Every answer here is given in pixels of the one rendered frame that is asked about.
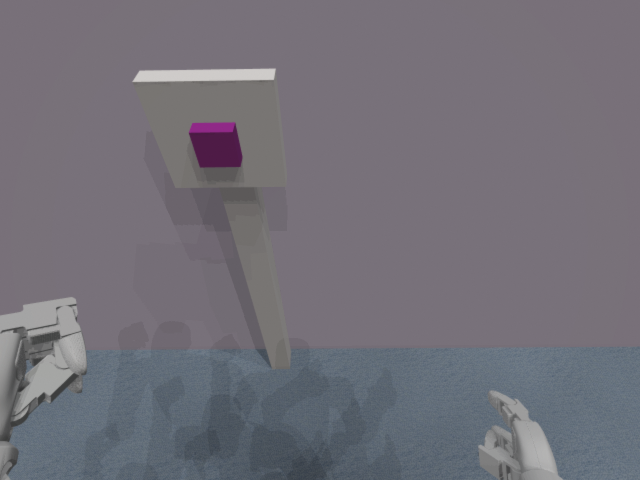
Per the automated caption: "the left robot hand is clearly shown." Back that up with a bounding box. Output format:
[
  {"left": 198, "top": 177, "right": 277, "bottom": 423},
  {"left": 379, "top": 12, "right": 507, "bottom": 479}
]
[{"left": 0, "top": 297, "right": 87, "bottom": 442}]

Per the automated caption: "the right robot hand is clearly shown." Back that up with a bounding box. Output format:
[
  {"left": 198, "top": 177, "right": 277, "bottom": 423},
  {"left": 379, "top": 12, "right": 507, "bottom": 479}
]
[{"left": 478, "top": 390, "right": 558, "bottom": 480}]

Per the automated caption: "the button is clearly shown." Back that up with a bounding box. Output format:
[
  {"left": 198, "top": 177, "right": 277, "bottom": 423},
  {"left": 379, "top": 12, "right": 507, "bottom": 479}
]
[{"left": 189, "top": 122, "right": 242, "bottom": 167}]

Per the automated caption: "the panel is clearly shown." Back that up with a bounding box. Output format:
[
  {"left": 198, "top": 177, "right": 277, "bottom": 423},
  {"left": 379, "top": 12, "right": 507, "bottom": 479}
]
[{"left": 133, "top": 69, "right": 291, "bottom": 369}]

